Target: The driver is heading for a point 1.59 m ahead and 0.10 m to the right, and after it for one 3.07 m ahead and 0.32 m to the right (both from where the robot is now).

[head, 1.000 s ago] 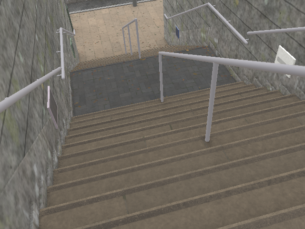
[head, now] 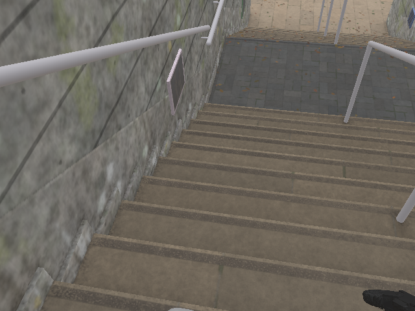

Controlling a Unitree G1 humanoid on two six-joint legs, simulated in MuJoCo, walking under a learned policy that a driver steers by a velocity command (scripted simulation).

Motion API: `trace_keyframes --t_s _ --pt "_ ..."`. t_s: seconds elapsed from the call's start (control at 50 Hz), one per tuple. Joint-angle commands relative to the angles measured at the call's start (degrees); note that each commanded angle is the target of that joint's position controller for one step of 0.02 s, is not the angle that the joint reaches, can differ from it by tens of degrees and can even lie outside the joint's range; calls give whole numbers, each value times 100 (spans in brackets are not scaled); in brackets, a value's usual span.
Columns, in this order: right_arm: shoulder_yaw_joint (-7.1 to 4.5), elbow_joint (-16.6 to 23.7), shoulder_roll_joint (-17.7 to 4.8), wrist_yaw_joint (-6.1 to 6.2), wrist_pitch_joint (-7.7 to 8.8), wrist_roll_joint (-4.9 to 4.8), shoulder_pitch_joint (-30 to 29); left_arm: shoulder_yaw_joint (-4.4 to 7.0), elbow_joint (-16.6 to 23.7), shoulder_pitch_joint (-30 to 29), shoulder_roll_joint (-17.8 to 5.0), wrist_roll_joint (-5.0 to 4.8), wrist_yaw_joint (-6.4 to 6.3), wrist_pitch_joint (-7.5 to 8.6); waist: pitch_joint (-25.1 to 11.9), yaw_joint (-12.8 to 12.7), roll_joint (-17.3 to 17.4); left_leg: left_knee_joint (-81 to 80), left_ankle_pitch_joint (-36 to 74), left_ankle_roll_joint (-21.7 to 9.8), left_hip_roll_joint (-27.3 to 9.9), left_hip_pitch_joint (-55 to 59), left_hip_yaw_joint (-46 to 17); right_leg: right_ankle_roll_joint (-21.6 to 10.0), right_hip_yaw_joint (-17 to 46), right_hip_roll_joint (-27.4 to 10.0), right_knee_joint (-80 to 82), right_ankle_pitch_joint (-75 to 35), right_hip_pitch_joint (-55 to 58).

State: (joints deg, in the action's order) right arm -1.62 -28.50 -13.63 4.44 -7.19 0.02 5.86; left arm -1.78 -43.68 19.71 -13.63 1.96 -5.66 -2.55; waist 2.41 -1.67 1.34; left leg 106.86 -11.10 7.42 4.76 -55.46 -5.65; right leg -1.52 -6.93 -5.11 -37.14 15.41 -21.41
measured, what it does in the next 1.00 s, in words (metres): steps on the spot: left foot, then right foot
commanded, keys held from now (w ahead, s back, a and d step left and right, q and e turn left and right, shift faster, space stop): q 0.10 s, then no key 0.90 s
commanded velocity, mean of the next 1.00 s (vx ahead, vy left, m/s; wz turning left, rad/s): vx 0.01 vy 0.00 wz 0.19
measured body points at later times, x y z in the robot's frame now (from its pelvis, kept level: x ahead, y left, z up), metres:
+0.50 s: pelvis +0.04 +0.06 +0.01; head +0.02 +0.11 +0.45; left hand +0.11 +0.31 -0.14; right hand +0.11 -0.16 -0.11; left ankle +0.06 +0.14 -0.72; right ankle +0.11 -0.12 -0.61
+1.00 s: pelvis +0.08 +0.03 +0.02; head +0.10 +0.04 +0.47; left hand +0.07 +0.27 -0.13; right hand +0.16 -0.20 -0.13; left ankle +0.06 +0.14 -0.72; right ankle +0.08 -0.11 -0.72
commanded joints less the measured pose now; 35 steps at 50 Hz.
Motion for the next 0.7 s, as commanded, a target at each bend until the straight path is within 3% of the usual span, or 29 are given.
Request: trace_keyframes --t_s 0.02,0.06,0.08,0.1,0.12,0.14,0.16,0.18,0.2,0.22,0.24,0.26,0.28,0.3,0.32,0.36,0.44,0.46,0.48,0.5,0.52,0.54,0.58,0.6,0.62,0.66,0.68,0.7 --pt "118 738 1 -190 144 14 -455 360 445 28 -1094 13 -134 -3 -542 6 -881 -2392 512 -41 -594 -48 74 -1120 1362 -1379 1182 -938 1171" --pt "67 645 -127 -336 221 -149 -522 495 552 -410 -1237 -58 -72 -92 -449 -19 -1012 -4882 372 -410 -685 1675 457 -939 967 -1181 1443 -27 458" --pt "0 536 -226 -401 237 -268 -498 584 510 -221 -1368 -97 2 -125 -414 -152 -1115 -5314 -243 -529 -436 2495 963 -869 864 -1227 1587 471 171" --pt "-33 420 -233 -436 245 -327 -197 658 473 -39 -1473 -161 40 -121 -464 -110 -1319 -5041 -606 -583 -292 3294 1283 -899 902 -1368 1760 795 -136" --pt "-56 261 -196 -474 237 -417 165 668 495 -204 -1380 -271 49 -148 -318 88 -1502 -5667 -832 -789 -405 3612 1104 -767 868 -1296 1638 1324 -243" --pt "-126 43 -315 -469 223 -378 476 626 511 -258 -1164 -305 36 -164 -222 178 -1268 -6350 -907 -948 -281 4036 1114 -617 768 -1162 1362 1592 -337" --pt "-247 -238 -484 -442 224 -341 991 562 480 -179 -907 -309 54 -188 -287 330 -769 -6962 -944 -1154 -232 4738 943 -422 675 -1019 681 1739 -540" --pt "-406 -428 -863 -478 308 -302 1481 467 553 -272 -483 -251 150 -210 -243 516 580 -7432 3 -1500 -911 5655 -373 89 246 -614 -1549 2066 -1664" --pt "-458 -380 -1515 -558 458 -70 1819 353 1094 -785 -93 -77 214 -124 -448 411 1921 -8128 1886 -2454 -2660 6070 -3435 499 585 265 -3910 3200 -3598" --pt "-450 -480 -1366 -674 667 249 2234 490 1272 -1809 -565 -365 154 57 -672 1201 989 -9131 781 -2968 -2937 5695 -4378 430 2156 809 -4365 2741 -4081" --pt "-360 -732 -1072 -657 705 331 1991 528 1144 -1682 -615 -415 69 105 -184 839 954 -8984 7 -2841 -2691 5448 -3555 357 2316 918 -4581 2215 -4379" --pt "-237 -857 -676 -591 606 174 1683 563 859 -1255 -605 -232 14 43 -75 530 1071 -8828 -803 -2399 -2362 5127 -2826 344 2176 859 -4594 1716 -4317" --pt "-78 -784 -320 -554 507 83 1096 660 593 -873 -773 -173 -4 -52 1 171 942 -8738 -1215 -1952 -2056 4368 -2230 322 2101 737 -4410 1101 -3778" --pt "30 -757 -178 -525 476 119 643 709 398 -546 -775 -193 73 -147 -32 -159 774 -8749 -1310 -1654 -1723 3522 -1799 377 1885 783 -4567 529 -3005" --pt "78 -796 -155 -503 465 171 560 705 265 -317 -613 -266 165 -226 -140 -256 680 -8765 -1482 -1476 -1487 3186 -1528 441 1668 891 -4990 192 -2687" --pt "97 -829 -448 -411 492 232 455 644 209 -177 -299 -327 246 -265 -380 -349 266 -8860 -1242 -1423 -1298 2669 -1201 534 1596 1023 -5261 -604 -1962" --pt "381 -1335 96 -119 558 50 1012 499 435 -344 59 -151 270 -250 -419 -219 263 -8578 -1065 -1613 -1233 3081 -950 843 1647 811 -4620 -1243 -1794" --pt "441 -1434 265 -68 575 70 1158 466 536 -468 86 -105 289 -222 -425 -178 255 -8559 -1062 -1652 -1242 3262 -942 886 1707 706 -4072 -1370 -1646" --pt "430 -1505 255 -25 584 98 1192 428 578 -591 141 -65 299 -195 -402 -149 370 -8561 -1062 -1629 -1228 3439 -955 898 1640 541 -3340 -1394 -1466" --pt "389 -1529 232 -8 552 64 1184 363 749 -786 177 -102 347 -175 -179 -58 674 -8745 -1484 -1546 -1259 3738 -1100 817 1652 306 -2035 -885 -1482" --pt "313 -1565 8 -14 578 160 1311 409 617 -767 33 -71 372 -141 -310 -38 728 -8717 -1270 -1546 -1233 3396 -1022 866 1290 387 -1995 -900 -548" --pt "233 -1575 -153 -45 592 173 1303 398 550 -658 1 -95 394 -117 -189 -25 881 -8796 -1168 -1561 -1211 3100 -934 819 1073 428 -1521 -411 82" --pt "164 -1683 -75 -119 590 83 1392 376 279 -304 7 -147 421 -60 258 69 967 -8993 -1067 -1725 -1187 2681 -1064 708 851 443 -702 182 793" --pt "230 -1749 167 -149 550 -10 1335 342 275 -189 51 -244 418 -19 620 31 980 -8908 -1061 -1638 -1181 3098 -1207 508 1007 282 904 534 567" --pt "232 -1900 222 -149 563 -9 1642 341 149 -121 -35 -170 428 -5 636 142 553 -8720 -517 -1565 -1160 3221 -1382 455 1031 260 1283 218 827" --pt "110 -1995 -97 -226 651 -48 2017 420 -15 134 -438 -181 427 13 107 416 -427 -8299 1177 -1273 -941 3508 -1112 207 1409 -25 1123 -1507 1394" --pt "8 -2049 -295 -210 642 -157 1812 399 -145 145 -172 -223 440 38 4 344 -516 -8460 1136 -1182 -782 3993 -699 132 1408 172 1143 -961 926" --pt "6 -2132 -282 -180 598 -145 1512 328 -153 157 92 -212 441 57 -72 163 -282 -8333 949 -1103 -774 4221 -584 180 1478 144 1457 -870 952"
